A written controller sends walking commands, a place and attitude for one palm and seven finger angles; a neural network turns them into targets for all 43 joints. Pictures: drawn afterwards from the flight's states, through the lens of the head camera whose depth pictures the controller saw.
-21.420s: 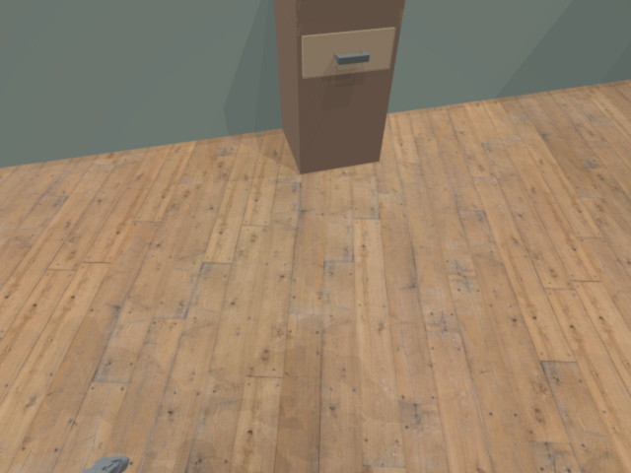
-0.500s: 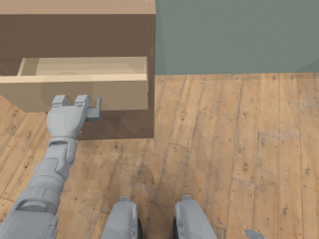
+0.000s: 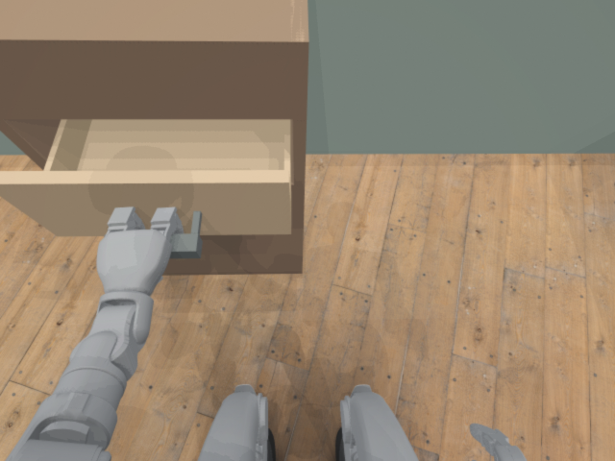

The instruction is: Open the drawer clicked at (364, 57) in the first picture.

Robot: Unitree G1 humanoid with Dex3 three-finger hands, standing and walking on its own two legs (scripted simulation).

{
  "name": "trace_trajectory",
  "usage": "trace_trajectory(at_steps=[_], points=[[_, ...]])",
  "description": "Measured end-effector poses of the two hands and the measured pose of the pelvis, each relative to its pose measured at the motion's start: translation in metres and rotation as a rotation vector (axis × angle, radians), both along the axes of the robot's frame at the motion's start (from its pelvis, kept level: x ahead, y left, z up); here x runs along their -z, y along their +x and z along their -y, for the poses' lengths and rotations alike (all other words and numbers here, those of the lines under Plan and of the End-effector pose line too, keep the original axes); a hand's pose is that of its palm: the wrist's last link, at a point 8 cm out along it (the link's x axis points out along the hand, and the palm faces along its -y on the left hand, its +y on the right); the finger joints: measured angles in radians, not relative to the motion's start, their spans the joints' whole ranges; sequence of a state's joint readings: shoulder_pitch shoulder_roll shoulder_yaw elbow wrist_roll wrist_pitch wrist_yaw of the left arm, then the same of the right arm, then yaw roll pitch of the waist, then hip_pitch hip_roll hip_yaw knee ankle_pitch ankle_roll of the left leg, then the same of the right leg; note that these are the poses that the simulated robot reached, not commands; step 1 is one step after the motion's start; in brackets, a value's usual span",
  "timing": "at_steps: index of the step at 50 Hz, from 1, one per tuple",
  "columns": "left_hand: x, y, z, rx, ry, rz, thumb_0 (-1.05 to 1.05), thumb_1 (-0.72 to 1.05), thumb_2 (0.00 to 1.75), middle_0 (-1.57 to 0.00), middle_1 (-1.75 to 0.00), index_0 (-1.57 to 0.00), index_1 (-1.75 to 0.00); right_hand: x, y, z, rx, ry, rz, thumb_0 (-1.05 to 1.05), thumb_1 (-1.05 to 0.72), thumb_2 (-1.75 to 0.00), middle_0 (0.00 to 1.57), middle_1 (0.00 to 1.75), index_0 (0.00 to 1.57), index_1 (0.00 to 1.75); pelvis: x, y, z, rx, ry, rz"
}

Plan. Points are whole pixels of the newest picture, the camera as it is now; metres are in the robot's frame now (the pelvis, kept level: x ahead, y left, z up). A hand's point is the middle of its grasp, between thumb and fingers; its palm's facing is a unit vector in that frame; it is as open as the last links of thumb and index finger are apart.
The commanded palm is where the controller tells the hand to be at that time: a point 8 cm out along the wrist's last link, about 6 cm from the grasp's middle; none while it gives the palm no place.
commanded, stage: pull the drawer open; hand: left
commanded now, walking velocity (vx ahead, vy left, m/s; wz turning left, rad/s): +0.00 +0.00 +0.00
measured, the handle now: (155, 232) +0.43 +0.22 -0.05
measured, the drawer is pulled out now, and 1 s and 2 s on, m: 0.10 0.17 0.24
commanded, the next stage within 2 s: none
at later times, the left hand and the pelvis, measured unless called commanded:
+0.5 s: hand (149, 289) +0.35 +0.23 -0.08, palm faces -0.05 -0.04 -1.00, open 5.8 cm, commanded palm +0.32 +0.22 -0.02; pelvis +0.00 +0.00 +0.00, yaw +0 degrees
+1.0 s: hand (145, 312) +0.31 +0.23 -0.08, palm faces -0.05 -0.05 -1.00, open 5.9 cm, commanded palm +0.28 +0.23 -0.02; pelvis +0.01 +0.00 +0.00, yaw +0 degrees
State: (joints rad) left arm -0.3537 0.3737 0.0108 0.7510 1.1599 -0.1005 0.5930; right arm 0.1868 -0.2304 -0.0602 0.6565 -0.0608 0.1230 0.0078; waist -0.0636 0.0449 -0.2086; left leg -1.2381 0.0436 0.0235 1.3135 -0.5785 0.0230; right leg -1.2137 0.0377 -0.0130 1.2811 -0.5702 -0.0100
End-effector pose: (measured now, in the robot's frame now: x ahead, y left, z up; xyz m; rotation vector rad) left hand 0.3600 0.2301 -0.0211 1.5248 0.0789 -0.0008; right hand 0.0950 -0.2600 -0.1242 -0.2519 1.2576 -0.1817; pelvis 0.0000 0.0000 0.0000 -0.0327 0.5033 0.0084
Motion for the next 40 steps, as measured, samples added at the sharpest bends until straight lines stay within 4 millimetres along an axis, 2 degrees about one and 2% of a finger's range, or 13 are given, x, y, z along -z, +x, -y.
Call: trace_trajectory(at_steps=[40], points=[[-0.001, -0.048, 0.002, -0.023, 0.000, -0.013, 0.02, 0.66, 0.75, -0.30, -1.35, -0.42, -1.35, -0.009, 0.035, -0.008, -0.049, 0.015, 0.094, 0.01, -0.90, -0.90, 0.20, 0.30, 0.20, 0.30, -0.004, 0.004, 0.000, -0.004, 0.000, 0.026]])
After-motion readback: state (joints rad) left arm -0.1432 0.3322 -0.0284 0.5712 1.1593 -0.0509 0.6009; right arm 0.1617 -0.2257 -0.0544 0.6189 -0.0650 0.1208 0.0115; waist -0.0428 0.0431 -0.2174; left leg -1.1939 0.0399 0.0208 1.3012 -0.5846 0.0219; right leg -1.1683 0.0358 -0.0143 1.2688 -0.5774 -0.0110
